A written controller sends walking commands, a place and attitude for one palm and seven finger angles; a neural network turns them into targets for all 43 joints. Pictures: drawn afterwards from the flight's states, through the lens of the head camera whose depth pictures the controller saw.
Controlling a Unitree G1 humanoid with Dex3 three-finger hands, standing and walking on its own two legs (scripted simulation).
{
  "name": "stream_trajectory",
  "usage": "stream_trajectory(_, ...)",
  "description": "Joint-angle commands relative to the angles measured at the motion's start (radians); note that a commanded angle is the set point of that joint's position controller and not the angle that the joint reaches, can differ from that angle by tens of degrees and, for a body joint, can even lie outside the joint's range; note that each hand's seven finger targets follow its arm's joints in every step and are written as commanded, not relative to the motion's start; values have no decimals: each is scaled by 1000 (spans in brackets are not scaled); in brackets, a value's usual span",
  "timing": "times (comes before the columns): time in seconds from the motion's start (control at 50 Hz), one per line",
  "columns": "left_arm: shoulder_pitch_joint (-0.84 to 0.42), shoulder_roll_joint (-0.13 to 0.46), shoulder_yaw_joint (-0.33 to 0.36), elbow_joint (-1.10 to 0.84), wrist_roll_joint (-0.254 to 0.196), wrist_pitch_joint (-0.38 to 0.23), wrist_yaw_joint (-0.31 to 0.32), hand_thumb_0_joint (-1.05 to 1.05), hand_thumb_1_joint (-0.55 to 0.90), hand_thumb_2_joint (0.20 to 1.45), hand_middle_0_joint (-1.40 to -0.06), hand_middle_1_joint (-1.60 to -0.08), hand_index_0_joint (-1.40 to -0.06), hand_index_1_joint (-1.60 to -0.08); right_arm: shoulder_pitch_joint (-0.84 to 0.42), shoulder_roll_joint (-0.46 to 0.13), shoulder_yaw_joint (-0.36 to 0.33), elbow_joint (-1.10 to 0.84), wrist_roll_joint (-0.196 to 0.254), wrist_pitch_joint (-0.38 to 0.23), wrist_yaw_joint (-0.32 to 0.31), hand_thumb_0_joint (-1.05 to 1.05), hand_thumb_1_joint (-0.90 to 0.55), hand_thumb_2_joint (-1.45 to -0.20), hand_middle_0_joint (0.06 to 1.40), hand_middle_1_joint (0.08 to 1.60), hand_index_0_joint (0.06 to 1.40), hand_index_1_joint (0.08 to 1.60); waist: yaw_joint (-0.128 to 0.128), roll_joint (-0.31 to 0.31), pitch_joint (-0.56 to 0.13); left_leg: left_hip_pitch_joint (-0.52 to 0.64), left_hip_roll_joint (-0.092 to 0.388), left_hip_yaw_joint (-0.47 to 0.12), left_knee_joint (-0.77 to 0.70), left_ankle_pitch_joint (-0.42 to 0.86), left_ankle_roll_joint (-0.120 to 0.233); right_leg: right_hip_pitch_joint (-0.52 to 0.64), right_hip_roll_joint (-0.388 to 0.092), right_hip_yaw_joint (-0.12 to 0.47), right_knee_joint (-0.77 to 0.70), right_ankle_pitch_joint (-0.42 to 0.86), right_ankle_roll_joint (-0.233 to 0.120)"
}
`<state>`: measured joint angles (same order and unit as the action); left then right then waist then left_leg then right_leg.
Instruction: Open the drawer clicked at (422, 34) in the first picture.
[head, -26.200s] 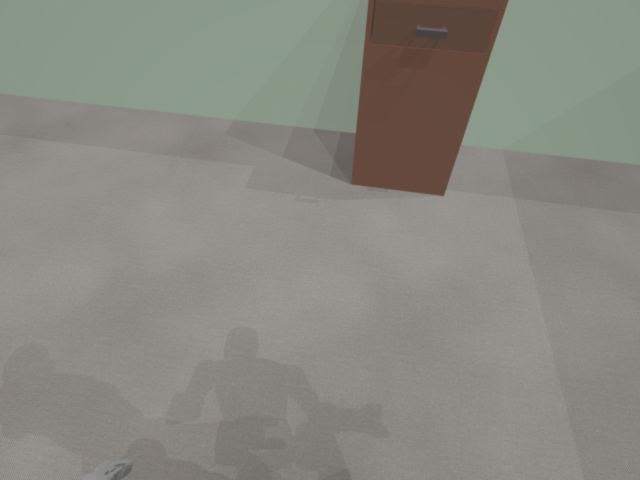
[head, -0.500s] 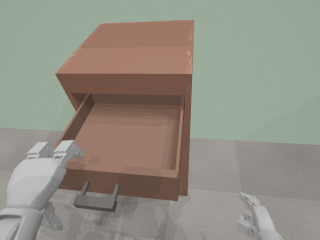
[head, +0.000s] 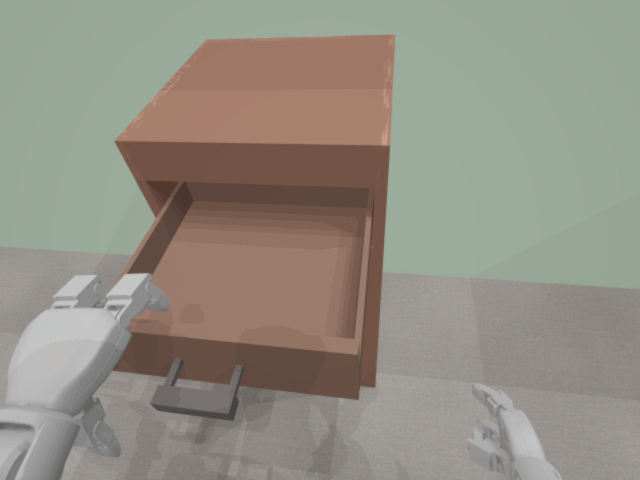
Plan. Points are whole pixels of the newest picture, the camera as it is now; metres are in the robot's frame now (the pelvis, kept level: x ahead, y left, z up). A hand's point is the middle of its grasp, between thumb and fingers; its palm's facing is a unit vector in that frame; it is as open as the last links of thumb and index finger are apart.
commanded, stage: draw the hand back to the body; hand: left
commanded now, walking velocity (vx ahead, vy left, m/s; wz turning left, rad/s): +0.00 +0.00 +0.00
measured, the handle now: (201, 385) +0.22 +0.21 -0.02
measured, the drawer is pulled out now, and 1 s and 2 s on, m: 0.30 0.30 0.30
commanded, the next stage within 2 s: step back with the hand held close in 1.38 s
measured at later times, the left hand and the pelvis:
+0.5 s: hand (105, 354) +0.19 +0.25 +0.13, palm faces +0.29 -0.67 -0.69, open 13.7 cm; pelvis +0.00 +0.01 +0.00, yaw +0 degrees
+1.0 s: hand (130, 334) +0.20 +0.22 +0.15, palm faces +0.35 -0.83 -0.44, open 10.2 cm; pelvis +0.02 -0.01 +0.00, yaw +0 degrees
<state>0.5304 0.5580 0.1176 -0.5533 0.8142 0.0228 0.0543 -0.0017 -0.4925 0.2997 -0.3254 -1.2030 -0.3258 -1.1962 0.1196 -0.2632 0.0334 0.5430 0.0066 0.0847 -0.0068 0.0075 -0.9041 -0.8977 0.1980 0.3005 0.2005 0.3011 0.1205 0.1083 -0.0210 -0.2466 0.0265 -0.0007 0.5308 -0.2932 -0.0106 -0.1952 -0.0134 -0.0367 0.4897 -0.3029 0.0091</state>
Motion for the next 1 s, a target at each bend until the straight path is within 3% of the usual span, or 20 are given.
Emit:
stream_trajectory(0.0, -97, 189, 173, -137, -11, 10, 45, 0, -500, 300, -300, -1200, -300, -1200, -163, -83, -38, -166, 8, -51, -7, 0, -900, -900, 200, 300, 200, 300, -15, -41, -123, 90, -5, 20, -55, 250, 22, -19, -4, -19, -72, 231, -20)
stream_trajectory(0.08, -39, 201, 198, -133, -48, 17, 24, 0, -500, 300, -300, -1200, -300, -1200, -195, -91, -40, -179, 19, -57, -12, 0, -900, -900, 200, 300, 200, 300, -16, -52, -120, 92, -2, 20, -46, 260, 22, -5, -6, -3, -71, 286, -16)
stream_trajectory(0.16, -26, 188, 162, -202, -48, -6, 14, 0, -500, 300, -300, -1200, -300, -1200, -155, -99, -43, -194, 9, -51, -12, 0, -900, -900, 200, 300, 200, 300, -23, -60, -128, 92, 2, 24, -42, 285, 24, -26, -13, -22, -63, 288, -7)
stream_trajectory(0.18, -4, 193, 185, -213, -57, -9, 20, 0, -500, 300, -300, -1200, -300, -1200, -185, -98, -39, -199, 15, -65, -13, 0, -900, -900, 200, 300, 200, 300, -18, -30, -128, 89, 6, 20, -37, 275, 21, -21, -6, -9, -64, 289, -14)
stream_trajectory(0.24, 9, 230, 225, -191, -39, -25, 37, 0, -500, 300, -300, -1200, -300, -1200, -138, -99, -45, -189, 3, -51, -17, 0, -900, -900, 200, 300, 200, 300, -12, -79, -118, 74, 2, 21, -33, 281, 24, -29, -10, -24, -60, 284, -12)
stream_trajectory(0.28, 26, 261, 284, -187, -36, -25, 60, 0, -500, 300, -300, -1200, -300, -1200, -172, -97, -42, -190, 11, -54, -16, 0, -900, -900, 200, 300, 200, 300, -1, -39, -120, 76, 5, 17, -25, 271, 19, -27, -5, 2, -60, 288, -21)
stream_trajectory(0.36, 21, 225, 265, -157, -55, -35, 69, 0, -500, 300, -300, -1200, -300, -1200, -134, -92, -58, -184, 11, -46, -14, 0, -900, -900, 200, 300, 200, 300, -15, -44, -112, 78, 4, 24, -23, 268, 20, -52, -11, -23, -55, 264, -12)
stream_trajectory(0.38, -113, -141, 204, -142, -727, -81, 64, 0, -465, 315, -298, -1178, -298, -1178, -67, -18, -47, -186, 27, -131, -36, 0, -900, -900, 200, 300, 200, 300, -114, -37, -47, 187, 22, 17, -48, 213, 38, -36, 11, -29, -70, 204, -29)
stream_trajectory(0.4, 4, -69, 243, 31, -741, -101, 81, 0, -430, 330, -295, -1155, -295, -1155, -33, -49, -47, -139, 15, -165, -56, 0, -900, -900, 200, 300, 200, 300, -95, -96, -7, 168, 41, 9, -66, 186, 32, -54, 12, -43, -67, 144, -27)
stream_trajectory(0.42, 20, -101, 203, -27, -755, -110, 82, 0, -395, 345, -292, -1133, -292, -1133, -54, -43, -46, -150, 18, -179, -63, 0, -900, -900, 200, 300, 200, 300, -91, -86, 10, 145, 44, -3, -82, 174, 27, -42, 2, -43, -64, 127, -27)
stream_trajectory(0.44, 14, -82, 245, -92, -803, -130, 89, 0, -360, 360, -290, -1110, -290, -1110, -51, -47, -48, -150, 17, -185, -76, 0, -900, -900, 200, 300, 200, 300, -78, -152, -46, 164, 40, -2, -91, 203, 28, -11, 0, -55, -82, 158, -22)
stream_trajectory(0.48, -46, -41, 257, -200, -829, -157, 104, 0, -290, 390, -285, -1065, -285, -1065, -84, -49, -43, -145, 8, -234, -93, 0, -900, -900, 200, 300, 200, 300, -68, -127, -98, 172, 30, 3, -97, 220, 31, 40, -10, -36, -71, 185, -15)
stream_trajectory(0.5, -66, -76, 211, -262, -822, -176, 106, 0, -255, 405, -282, -1043, -282, -1043, -61, -46, -33, -156, 1, -256, -94, 0, -900, -900, 200, 300, 200, 300, -65, -69, -144, 181, 19, 7, -102, 244, 31, 55, -15, -35, -70, 200, -19)
stream_trajectory(0.54, -41, -95, 188, -269, -828, -176, 112, 0, -185, 435, -277, -997, -277, -997, -54, -41, -29, -132, -4, -288, -95, 0, -900, -900, 200, 300, 200, 300, -64, 3, -105, 172, 18, 11, -107, 272, 26, 48, -18, -35, -78, 219, -24)
stream_trajectory(0.58, -55, -38, 240, -279, -825, -174, 121, 0, -115, 465, -273, -952, -273, -952, -63, -38, -28, -106, -6, -312, -93, 0, -900, -900, 200, 300, 200, 300, -55, 29, -52, 141, 19, 6, -114, 292, 17, 57, -20, -30, -88, 235, -32)
stream_trajectory(0.7, -29, -85, 268, -137, -852, -174, 95, 0, 95, 555, -257, -817, -257, -817, -57, -23, -32, -80, -3, -291, -85, 0, -900, -900, 200, 300, 200, 300, -59, -14, 27, 119, 20, 17, -119, 287, 11, 44, -13, -41, -115, 269, -31)
stream_trajectory(0.8, 22, -115, 258, -113, -865, -179, 70, 0, 270, 630, -245, -705, -245, -705, -69, -35, -51, -81, 0, -275, -75, 0, -900, -900, 200, 300, 200, 300, -60, -81, -53, 161, 22, 31, -103, 356, 23, 71, -12, -37, -113, 358, -21)
stream_trajectory(0.86, 20, -92, 263, -185, -866, -182, 66, 0, 375, 675, -237, -637, -237, -637, -76, -38, -58, -96, 1, -273, -71, 0, -900, -900, 200, 300, 200, 300, -58, -91, -123, 183, 22, 33, -98, 410, 24, 103, -19, -32, -95, 415, -16)
stream_trajectory(0.9, 20, -79, 278, -181, -861, -182, 72, 0, 445, 705, -232, -592, -232, -592, -70, -38, -58, -85, -2, -271, -74, 0, -900, -900, 200, 300, 200, 300, -59, -35, -123, 194, 13, 42, -92, 409, 23, 93, -16, -30, -108, 414, -18)
stream_trajectory(0.98, -30, -48, 301, -198, -861, -174, 81, 0, 585, 765, -223, -502, -223, -502, -79, -38, -57, -88, 3, -267, -84, 0, -900, -900, 200, 300, 200, 300, -63, -56, -98, 198, 11, 41, -99, 385, 22, 80, -18, -26, -121, 393, -17)
